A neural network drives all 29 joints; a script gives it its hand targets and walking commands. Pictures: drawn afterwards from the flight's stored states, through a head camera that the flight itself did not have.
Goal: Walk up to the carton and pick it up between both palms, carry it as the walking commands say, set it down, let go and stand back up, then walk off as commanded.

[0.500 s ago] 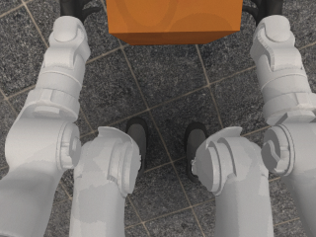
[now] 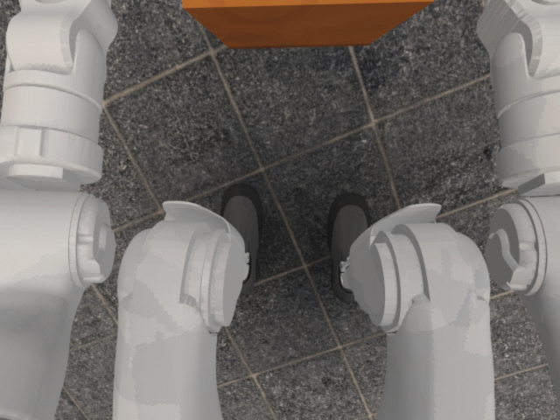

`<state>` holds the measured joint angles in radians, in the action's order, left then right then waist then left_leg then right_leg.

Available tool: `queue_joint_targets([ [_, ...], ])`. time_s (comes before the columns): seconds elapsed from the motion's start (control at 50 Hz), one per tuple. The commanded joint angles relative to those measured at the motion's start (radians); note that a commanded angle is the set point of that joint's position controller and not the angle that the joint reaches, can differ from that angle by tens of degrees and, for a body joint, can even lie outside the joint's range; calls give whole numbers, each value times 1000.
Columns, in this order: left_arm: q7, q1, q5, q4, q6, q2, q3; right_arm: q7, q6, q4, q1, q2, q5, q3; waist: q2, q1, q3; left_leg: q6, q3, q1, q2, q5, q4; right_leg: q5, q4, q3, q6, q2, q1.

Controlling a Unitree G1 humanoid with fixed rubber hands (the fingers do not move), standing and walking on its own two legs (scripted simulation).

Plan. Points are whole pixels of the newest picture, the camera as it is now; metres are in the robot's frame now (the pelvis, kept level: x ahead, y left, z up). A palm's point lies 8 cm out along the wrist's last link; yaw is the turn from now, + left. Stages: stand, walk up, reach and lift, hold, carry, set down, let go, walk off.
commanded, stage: set down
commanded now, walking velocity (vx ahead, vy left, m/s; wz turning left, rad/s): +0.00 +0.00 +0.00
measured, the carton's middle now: out of the picture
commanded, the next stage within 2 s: let go in 1.08 s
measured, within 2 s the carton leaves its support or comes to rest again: neither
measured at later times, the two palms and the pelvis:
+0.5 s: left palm out of the picture +0.55 +0.22 -0.03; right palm out of the picture +0.55 -0.17 -0.03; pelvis +0.00 +0.00 +0.06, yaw +1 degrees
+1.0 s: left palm out of the picture +0.55 +0.23 +0.13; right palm out of the picture +0.55 -0.17 +0.12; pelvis +0.02 +0.01 +0.20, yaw +1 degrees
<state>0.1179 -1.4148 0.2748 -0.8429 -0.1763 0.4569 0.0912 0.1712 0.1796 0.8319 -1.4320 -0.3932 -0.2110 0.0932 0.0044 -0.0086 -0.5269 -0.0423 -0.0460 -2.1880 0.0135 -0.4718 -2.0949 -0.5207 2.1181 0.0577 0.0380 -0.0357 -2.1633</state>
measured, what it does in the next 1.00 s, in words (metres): rises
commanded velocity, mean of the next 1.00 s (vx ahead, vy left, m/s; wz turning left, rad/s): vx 0.00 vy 0.00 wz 0.00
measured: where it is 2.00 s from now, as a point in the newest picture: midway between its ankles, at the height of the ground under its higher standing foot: (294, 261)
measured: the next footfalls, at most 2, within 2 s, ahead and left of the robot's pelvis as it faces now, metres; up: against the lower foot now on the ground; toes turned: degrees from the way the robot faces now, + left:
none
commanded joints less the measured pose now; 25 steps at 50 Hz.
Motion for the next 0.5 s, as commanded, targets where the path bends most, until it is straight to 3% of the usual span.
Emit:
queue_joint_targets([
  [0.0,12,-215,-10,240,-45,218,119,32,62,-342,-218,-140,-93,26,-26,-57,2145,11,36,922,16,216,179,209,-209,-42,-36,-19,920],
  [0.06,13,-221,-27,280,-71,220,118,33,90,-389,-223,-133,-78,44,-10,-54,2149,8,37,946,19,187,226,182,-250,-40,-35,-30,952],
  [0.22,-10,-228,-29,237,-143,187,112,19,161,-382,-228,-111,-48,63,-30,-31,2005,3,40,933,27,81,350,88,-386,-54,-31,-38,990],
  [0.24,-12,-230,-39,231,-151,183,115,17,168,-371,-219,-101,-46,68,-14,-35,2004,6,41,938,29,90,363,101,-397,-57,-28,-42,993],
  [0.26,-12,-226,-35,238,-159,181,114,16,173,-378,-212,-125,-32,87,-17,-17,2026,11,41,961,31,99,369,110,-406,-52,-27,-42,1004],
  [0.34,-10,-225,-52,336,-189,215,133,17,208,-464,-193,-128,-28,92,-25,-33,2180,15,41,1072,44,177,409,177,-452,-56,-28,-54,1112],
  [0.48,-7,-224,-64,446,-251,228,137,11,272,-578,-180,-161,-13,122,20,-22,2257,30,45,1239,58,245,511,219,-565,-56,-29,-56,1166],
])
